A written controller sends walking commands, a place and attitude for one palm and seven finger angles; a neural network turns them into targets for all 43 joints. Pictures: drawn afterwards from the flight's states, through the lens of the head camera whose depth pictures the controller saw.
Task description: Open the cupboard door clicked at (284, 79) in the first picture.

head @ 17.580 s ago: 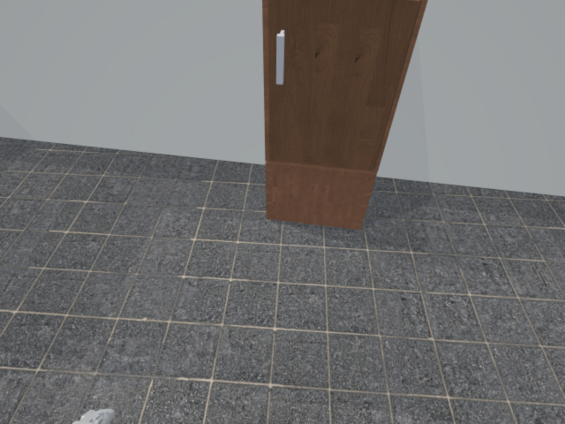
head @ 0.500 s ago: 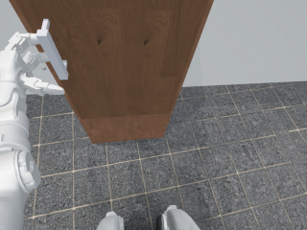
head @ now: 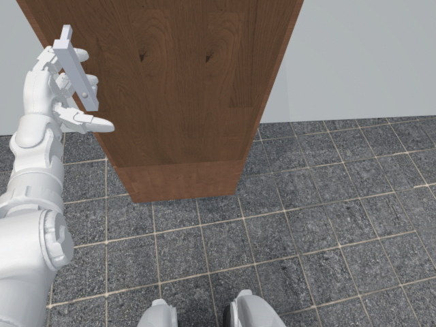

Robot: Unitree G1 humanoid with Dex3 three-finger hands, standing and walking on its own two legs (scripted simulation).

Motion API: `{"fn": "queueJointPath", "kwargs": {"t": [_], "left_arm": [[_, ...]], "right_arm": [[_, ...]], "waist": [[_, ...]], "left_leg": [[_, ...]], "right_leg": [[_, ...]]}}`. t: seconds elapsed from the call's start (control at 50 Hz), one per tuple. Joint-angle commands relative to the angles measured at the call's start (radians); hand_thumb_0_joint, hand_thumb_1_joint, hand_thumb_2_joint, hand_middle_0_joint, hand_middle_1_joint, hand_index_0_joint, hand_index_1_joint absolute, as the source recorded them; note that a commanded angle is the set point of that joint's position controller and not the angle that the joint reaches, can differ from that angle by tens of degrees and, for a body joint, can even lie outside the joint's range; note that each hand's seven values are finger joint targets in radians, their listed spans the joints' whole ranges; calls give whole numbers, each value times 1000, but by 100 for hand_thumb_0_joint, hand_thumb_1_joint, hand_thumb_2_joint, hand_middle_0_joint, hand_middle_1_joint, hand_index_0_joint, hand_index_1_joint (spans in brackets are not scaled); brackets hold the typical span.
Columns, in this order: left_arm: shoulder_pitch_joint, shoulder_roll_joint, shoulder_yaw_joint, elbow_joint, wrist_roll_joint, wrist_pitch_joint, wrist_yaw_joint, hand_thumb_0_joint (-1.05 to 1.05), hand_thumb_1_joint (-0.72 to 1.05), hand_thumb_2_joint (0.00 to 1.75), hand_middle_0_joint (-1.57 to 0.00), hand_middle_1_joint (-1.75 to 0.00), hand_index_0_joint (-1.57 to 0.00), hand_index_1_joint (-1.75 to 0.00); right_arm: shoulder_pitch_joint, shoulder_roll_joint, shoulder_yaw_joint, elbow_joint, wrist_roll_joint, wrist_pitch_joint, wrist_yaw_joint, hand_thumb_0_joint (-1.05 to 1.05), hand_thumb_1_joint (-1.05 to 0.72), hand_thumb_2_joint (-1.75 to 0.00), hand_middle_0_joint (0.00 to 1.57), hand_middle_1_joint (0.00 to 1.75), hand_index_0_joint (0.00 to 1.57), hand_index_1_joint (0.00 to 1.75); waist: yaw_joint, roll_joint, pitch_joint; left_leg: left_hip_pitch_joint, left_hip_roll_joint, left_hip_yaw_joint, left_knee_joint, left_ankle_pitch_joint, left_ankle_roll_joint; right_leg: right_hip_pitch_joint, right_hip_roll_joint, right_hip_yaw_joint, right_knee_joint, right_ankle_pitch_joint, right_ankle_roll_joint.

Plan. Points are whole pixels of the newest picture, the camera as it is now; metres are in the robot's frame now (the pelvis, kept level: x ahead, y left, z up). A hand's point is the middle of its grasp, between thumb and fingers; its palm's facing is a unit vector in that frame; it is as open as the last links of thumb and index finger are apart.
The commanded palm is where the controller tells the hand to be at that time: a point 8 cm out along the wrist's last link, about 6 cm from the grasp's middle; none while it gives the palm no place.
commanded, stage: slide the fingers in behind the handle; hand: left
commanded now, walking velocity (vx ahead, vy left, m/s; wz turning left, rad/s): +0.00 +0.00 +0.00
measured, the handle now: (80, 71) +0.56 +0.21 +0.09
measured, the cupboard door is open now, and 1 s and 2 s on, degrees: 0 0 18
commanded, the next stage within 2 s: close the thumb around the handle in 0.50 s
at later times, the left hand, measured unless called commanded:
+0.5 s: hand (87, 93) +0.51 +0.19 +0.09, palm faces +0.03 -1.00 -0.01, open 13.9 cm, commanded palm +0.49 +0.23 +0.09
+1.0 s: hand (93, 93) +0.51 +0.18 +0.09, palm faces +0.02 -1.00 -0.02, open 9.5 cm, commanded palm +0.49 +0.23 +0.09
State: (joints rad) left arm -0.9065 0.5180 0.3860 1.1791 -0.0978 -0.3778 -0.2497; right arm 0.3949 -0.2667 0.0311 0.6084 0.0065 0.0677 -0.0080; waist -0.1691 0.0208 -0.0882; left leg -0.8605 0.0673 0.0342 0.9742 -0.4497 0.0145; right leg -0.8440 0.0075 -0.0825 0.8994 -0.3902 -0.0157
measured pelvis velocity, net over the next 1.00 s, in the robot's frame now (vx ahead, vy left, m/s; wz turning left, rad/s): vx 0.00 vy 0.00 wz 0.00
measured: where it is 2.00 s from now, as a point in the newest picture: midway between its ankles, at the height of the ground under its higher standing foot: outside the picture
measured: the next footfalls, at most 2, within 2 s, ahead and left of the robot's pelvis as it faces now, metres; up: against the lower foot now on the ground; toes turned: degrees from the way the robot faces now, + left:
none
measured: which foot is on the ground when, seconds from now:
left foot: down 0.00-1.00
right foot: down 0.00-1.00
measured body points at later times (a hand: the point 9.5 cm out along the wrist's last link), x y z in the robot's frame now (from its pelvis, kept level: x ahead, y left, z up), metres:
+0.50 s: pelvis +0.00 +0.00 +0.00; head +0.12 +0.02 +0.44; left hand +0.50 +0.25 +0.09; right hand -0.01 -0.26 -0.11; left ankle +0.00 +0.11 -0.68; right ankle +0.02 -0.11 -0.68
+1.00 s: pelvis +0.00 +0.00 +0.00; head +0.12 +0.02 +0.43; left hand +0.50 +0.24 +0.09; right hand +0.01 -0.26 -0.11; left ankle +0.00 +0.11 -0.68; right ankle +0.02 -0.11 -0.68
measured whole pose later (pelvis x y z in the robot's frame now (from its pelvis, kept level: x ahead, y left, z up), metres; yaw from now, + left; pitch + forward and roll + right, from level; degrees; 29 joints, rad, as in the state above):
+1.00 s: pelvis +0.00 +0.00 +0.00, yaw +0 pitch +20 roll -3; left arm -0.93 0.49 0.37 1.20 -0.08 -0.39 -0.21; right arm 0.39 -0.26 0.03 0.63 0.00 0.06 0.00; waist -0.17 0.02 -0.09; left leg -0.87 0.06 0.03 0.98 -0.45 0.02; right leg -0.86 0.00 -0.08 0.91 -0.39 -0.01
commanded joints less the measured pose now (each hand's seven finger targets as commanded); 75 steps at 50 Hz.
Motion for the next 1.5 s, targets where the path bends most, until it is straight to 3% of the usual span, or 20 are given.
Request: {"fn": "queueJointPath", "kwargs": {"t": [0.0, 0.04, 0.16, 0.26, 0.32, 0.34, 0.36, 0.42, 0.58, 0.62, 0.7, 0.74, 0.82, 0.86, 1.04, 1.08, 1.24, 1.34, 1.4, 1.48], "left_arm": [[-464, 180, -14, -195, -26, -69, -3, 0, -50, 30, -30, -120, -30, -120], [-487, 198, -4, -171, -23, -58, 3, 0, -50, 30, -30, -120, -30, -120], [-480, 242, 31, -224, 3, -78, 38, 0, -50, 30, -30, -120, -30, -120], [-467, 285, 64, -217, 5, -82, 42, 0, -50, 30, -30, -120, -30, -120], [-449, 266, 50, -203, -1, -76, 28, 0, -50, 30, -30, -120, -30, -120], [-457, 219, 12, -198, -7, -71, 21, 0, -50, 30, -30, -120, -30, -120], [-454, 241, 31, -190, -8, -69, 21, 0, -50, 30, -30, -120, -30, -120], [-435, 260, 49, -199, -10, -72, 15, 0, -50, 30, -30, -120, -30, -120], [-433, 164, -13, -218, -26, -73, 13, 0, -50, 30, -30, -120, -30, -120], [-428, 185, 8, -235, -22, -83, 22, 0, -39, 35, -31, -121, -31, -121], [-451, 201, 16, -205, -9, -81, 47, 0, -16, 44, -32, -124, -32, -124], [-491, 180, -8, -216, -3, -84, 53, 0, -5, 49, -33, -125, -33, -125], [-480, 199, 8, -237, 2, -107, 56, 0, 17, 59, -35, -127, -35, -127], [-504, 165, -25, -220, -1, -102, 52, 0, 28, 64, -36, -128, -36, -128], [-458, 239, 39, -192, -12, -70, 39, 0, 79, 85, -39, -134, -39, -134], [-457, 230, 35, -237, -13, -82, 37, 0, 90, 90, -40, -135, -40, -135], [-403, 167, -7, -231, -18, -75, 27, 0, 90, 90, -40, -135, -40, -135], [-387, 189, 10, -250, -9, -83, 42, 0, 90, 90, -40, -135, -40, -135], [-444, 164, -18, -239, -8, -89, 43, 0, 90, 90, -40, -135, -40, -135], [-342, 155, -8, -268, -13, -93, 39, 0, 90, 90, -40, -135, -40, -135]], "right_arm": [[167, -179, -64, -36, -7, -20, -14, 0, -90, -90, 20, 30, 20, 30], [170, -183, -64, -29, -5, -22, -15, 0, -90, -90, 20, 30, 20, 30], [180, -176, -64, -38, -12, -25, -10, 0, -90, -90, 20, 30, 20, 30], [187, -181, -66, -39, -10, -21, -10, 0, -90, -90, 20, 30, 20, 30], [185, -180, -65, -39, -7, -20, -12, 0, -90, -90, 20, 30, 20, 30], [179, -176, -63, -40, -7, -20, -11, 0, -90, -90, 20, 30, 20, 30], [182, -181, -64, -36, -7, -21, -12, 0, -90, -90, 20, 30, 20, 30], [185, -184, -66, -38, -8, -20, -14, 0, -90, -90, 20, 30, 20, 30], [176, -178, -70, -36, -9, -19, -5, 0, -90, -90, 20, 30, 20, 30], [175, -177, -73, -36, -11, -19, -5, 0, -90, -90, 20, 30, 20, 30], [175, -178, -69, -32, -10, -16, -6, 0, -90, -90, 20, 30, 20, 30], [166, -176, -68, -32, -9, -20, -6, 0, -90, -90, 20, 30, 20, 30], [164, -175, -70, -31, -11, -24, -7, 0, -90, -90, 20, 30, 20, 30], [159, -175, -67, -25, -11, -26, -6, 0, -90, -90, 20, 30, 20, 30], [177, -183, -66, -34, -10, -21, -12, 0, -90, -90, 20, 30, 20, 30], [174, -178, -68, -41, -11, -22, -10, 0, -90, -90, 20, 30, 20, 30], [172, -174, -72, -38, -7, -12, -5, 0, -90, -90, 20, 30, 20, 30], [170, -172, -73, -40, -9, -11, -2, 0, -90, -90, 20, 30, 20, 30], [168, -172, -72, -31, -10, -13, -4, 0, -90, -90, 20, 30, 20, 30], [154, -171, -78, -49, -8, -13, -1, 0, -90, -90, 20, 30, 20, 30]], "waist": [[-27, 94, -449], [-32, 83, -416], [-4, 134, -493], [-3, 101, -491], [-5, 101, -478], [-18, 109, -456], [-15, 92, -437], [-4, 108, -469], [-13, 104, -456], [1, 125, -478], [-13, 62, -413], [-24, 85, -415], [-8, 120, -491], [-28, 120, -458], [-10, 75, -471], [-1, 102, -505], [-3, 98, -451], [11, 105, -471], [-21, 88, -426], [21, 111, -485]], "left_leg": [[330, -46, -79, -98, 364, 15], [292, -46, -77, -102, 323, 16], [323, -49, -73, -94, 382, 14], [288, -51, -65, -100, 365, 18], [295, -50, -65, -102, 373, 17], [293, -51, -63, -105, 348, 17], [285, -48, -66, -107, 341, 18], [305, -49, -65, -105, 368, 17], [345, -47, -74, -105, 393, 13], [363, -46, -77, -102, 426, 10], [306, -48, -80, -104, 375, 16], [314, -49, -80, -105, 351, 14], [360, -48, -85, -95, 398, 8], [349, -47, -84, -92, 370, 9], [304, -49, -76, -95, 390, 16], [318, -52, -69, -94, 403, 15], [328, -49, -67, -106, 408, 13], [336, -52, -64, -105, 426, 14], [320, -50, -65, -101, 391, 17], [351, -52, -60, -109, 421, 10]], "right_leg": [[176, 43, 50, -93, 299, 0], [172, 40, 52, -97, 275, 3], [201, 39, 57, -83, 319, 0], [251, 41, 65, -90, 338, 3], [239, 42, 61, -92, 342, 2], [222, 42, 60, -99, 321, 4], [219, 42, 58, -102, 311, 3], [229, 42, 59, -98, 329, 0], [189, 43, 47, -94, 325, -1], [193, 42, 45, -86, 341, -3], [192, 42, 46, -89, 315, -1], [170, 40, 49, -90, 292, 2], [179, 39, 50, -77, 314, -3], [153, 40, 51, -84, 294, 0], [218, 40, 55, -86, 343, 2], [238, 41, 59, -83, 360, 2], [218, 43, 48, -92, 358, 1], [238, 41, 54, -91, 379, -1], [205, 41, 56, -96, 354, 2], [240, 39, 52, -88, 373, -4]]}}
